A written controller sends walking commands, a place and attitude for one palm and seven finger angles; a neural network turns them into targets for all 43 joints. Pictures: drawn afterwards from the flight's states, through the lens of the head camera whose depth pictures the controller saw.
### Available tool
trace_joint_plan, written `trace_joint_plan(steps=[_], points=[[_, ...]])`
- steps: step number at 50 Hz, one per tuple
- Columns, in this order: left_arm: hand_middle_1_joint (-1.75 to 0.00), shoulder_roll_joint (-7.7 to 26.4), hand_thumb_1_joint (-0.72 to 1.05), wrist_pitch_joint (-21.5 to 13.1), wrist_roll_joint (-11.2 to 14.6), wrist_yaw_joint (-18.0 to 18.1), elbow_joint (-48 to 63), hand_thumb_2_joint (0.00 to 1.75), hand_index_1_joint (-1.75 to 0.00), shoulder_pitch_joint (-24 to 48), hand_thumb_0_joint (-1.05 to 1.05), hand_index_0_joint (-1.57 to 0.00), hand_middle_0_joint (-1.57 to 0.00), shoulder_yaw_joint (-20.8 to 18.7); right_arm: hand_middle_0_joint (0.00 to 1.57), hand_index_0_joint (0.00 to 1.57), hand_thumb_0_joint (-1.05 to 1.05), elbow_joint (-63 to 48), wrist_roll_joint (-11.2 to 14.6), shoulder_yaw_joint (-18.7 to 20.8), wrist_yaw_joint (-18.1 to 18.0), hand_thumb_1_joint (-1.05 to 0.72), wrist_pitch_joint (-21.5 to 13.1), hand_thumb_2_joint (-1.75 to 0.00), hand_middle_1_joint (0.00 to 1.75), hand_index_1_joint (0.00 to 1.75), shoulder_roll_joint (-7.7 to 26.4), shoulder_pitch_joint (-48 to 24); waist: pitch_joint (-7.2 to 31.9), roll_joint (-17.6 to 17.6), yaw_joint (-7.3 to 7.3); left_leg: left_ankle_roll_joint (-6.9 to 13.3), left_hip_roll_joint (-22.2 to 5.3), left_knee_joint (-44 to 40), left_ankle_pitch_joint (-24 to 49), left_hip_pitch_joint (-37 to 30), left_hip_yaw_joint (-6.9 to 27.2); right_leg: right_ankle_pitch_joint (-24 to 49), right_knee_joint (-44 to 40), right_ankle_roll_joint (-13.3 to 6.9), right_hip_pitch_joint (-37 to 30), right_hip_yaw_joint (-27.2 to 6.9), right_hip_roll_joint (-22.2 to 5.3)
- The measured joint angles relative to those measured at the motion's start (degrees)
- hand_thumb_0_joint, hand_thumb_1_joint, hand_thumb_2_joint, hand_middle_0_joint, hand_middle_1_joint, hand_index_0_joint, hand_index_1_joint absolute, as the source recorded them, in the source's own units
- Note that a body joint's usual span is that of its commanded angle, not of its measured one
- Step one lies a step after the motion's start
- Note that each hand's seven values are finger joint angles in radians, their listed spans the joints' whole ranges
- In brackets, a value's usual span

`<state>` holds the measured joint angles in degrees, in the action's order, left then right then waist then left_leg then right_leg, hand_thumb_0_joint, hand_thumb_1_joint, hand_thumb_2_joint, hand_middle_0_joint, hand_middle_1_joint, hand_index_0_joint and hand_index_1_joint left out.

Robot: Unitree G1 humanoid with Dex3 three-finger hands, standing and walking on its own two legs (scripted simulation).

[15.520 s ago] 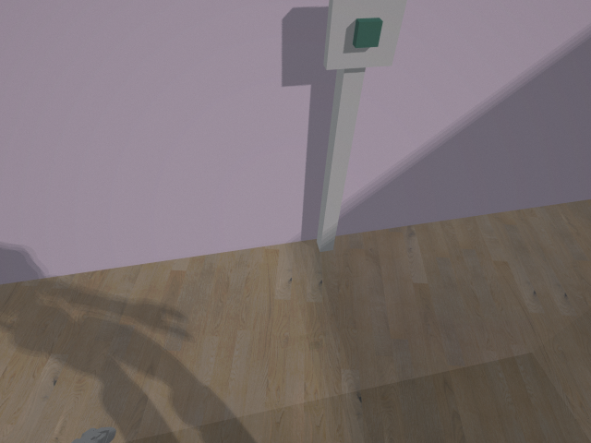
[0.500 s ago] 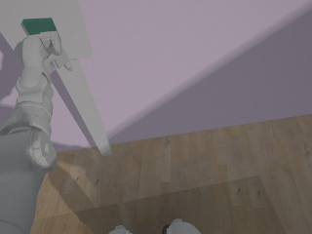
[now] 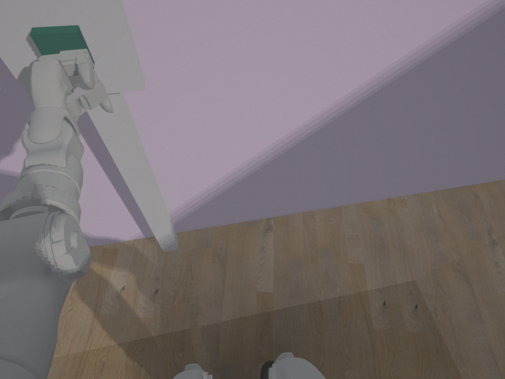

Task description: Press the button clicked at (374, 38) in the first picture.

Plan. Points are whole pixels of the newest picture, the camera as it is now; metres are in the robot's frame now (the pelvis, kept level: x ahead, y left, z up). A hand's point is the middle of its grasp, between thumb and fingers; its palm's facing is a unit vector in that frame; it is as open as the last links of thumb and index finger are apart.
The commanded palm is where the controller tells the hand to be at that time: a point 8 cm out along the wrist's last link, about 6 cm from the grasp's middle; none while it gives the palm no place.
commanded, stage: pull the fist back off the button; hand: left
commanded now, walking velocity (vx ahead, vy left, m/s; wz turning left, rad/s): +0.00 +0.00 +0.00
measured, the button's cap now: (65, 46) +0.57 +0.22 +0.18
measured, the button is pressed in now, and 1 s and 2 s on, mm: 5 0 0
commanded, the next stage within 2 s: draw the hand back to the body in 0.82 s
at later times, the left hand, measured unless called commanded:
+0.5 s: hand (105, 110) +0.49 +0.17 +0.13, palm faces +0.11 -0.99 +0.01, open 3.1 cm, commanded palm +0.44 +0.22 +0.14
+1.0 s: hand (93, 135) +0.43 +0.18 +0.15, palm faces +0.12 -0.99 +0.01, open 3.1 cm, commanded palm +0.38 +0.23 +0.14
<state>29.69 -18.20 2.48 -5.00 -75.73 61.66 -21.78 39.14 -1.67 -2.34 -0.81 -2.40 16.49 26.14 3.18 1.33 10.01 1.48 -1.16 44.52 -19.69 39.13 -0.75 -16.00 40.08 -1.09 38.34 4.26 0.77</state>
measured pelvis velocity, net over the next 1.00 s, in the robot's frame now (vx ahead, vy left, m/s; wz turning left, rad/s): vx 0.02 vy -0.01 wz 0.02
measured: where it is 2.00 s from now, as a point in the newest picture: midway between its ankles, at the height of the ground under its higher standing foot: outside the picture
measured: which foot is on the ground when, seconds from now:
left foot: down 0.00-1.00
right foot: down 0.00-1.00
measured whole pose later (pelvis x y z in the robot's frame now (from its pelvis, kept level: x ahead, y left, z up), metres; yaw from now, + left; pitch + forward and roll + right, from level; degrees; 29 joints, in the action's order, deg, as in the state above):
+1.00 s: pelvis +0.02 -0.01 +0.02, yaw +1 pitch +4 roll -1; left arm 14.6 -5.8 9.2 -4.5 -37.3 31.4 -13.3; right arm 35.4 1.8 -2.5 -3.9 -2.1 14.4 13.7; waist 2.7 1.5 0.8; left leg 0.9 -0.2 36.6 -19.2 21.7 -0.6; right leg -17.2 34.9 -1.4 22.0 4.1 0.1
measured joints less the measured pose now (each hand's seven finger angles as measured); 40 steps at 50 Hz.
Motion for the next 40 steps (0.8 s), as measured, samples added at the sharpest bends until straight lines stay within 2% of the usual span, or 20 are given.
trace_joint_plan(steps=[5,12,18,34,40], points=[[-1.50,-2.1,0.88,0.0,0.9,-0.3,3.9,0.89,-1.50,-3.7,0.05,-1.49,-1.30,0.1,0.20,0.20,0.00,-0.9,0.3,0.4,0.2,-0.91,0.5,-0.90,0.30,0.29,-0.2,-0.3,0.4,0.0,-1.20,0.0,-0.1,-0.6,-0.3,-1.7,-0.5,-0.3,-0.3,0.0,-1.3,-0.5,0.1],[-1.50,-4.8,0.90,1.5,1.9,-0.3,9.0,0.89,-1.50,-8.8,0.03,-1.38,-1.30,-0.2,0.20,0.20,0.00,-2.2,1.2,0.7,0.1,-0.91,1.3,-0.90,0.30,0.29,-0.6,-2.1,0.7,-0.1,-2.57,0.0,-0.2,-1.7,-0.9,-4.8,-1.3,-0.9,-0.9,0.0,-3.9,-1.3,0.3],[-1.50,-7.5,0.90,2.7,3.3,-0.4,15.2,0.90,-1.50,-13.7,0.02,-1.33,-1.30,1.3,0.20,0.20,0.00,-3.3,1.9,1.1,-0.2,-0.91,1.5,-0.90,0.30,0.29,-0.9,-3.4,0.8,0.2,-4.13,0.0,-0.1,-2.8,-1.3,-7.3,-1.5,-1.4,-1.6,0.1,-6.1,-1.7,0.3],[-1.50,-15.3,0.90,9.2,6.1,1.1,38.8,0.90,-1.50,-31.4,0.02,-1.30,-1.30,6.2,0.20,0.20,0.01,-4.6,3.0,1.6,-0.4,-0.91,1.5,-0.90,0.30,0.29,-1.9,-7.7,1.0,0.8,-8.01,-0.3,0.2,-6.7,-1.4,-14.8,-1.5,-2.1,-4.4,0.0,-13.3,-1.7,0.1],[-1.50,-16.2,0.90,12.5,6.6,1.4,43.2,0.90,-1.50,-35.2,0.01,-1.30,-1.30,8.1,0.20,0.20,0.01,-4.7,3.5,0.9,-1.5,-0.91,1.6,-0.90,0.30,0.29,-2.0,-10.0,0.3,0.8,-9.00,-0.4,0.6,-7.7,-0.8,-17.3,-0.7,-2.0,-5.2,-0.1,-16.0,-0.9,-0.2]])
